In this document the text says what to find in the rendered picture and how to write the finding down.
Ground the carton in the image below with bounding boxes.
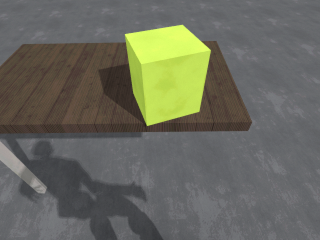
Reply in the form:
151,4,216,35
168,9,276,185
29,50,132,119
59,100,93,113
125,25,211,126

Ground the table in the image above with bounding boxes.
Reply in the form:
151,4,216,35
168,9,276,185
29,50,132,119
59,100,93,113
0,41,252,194

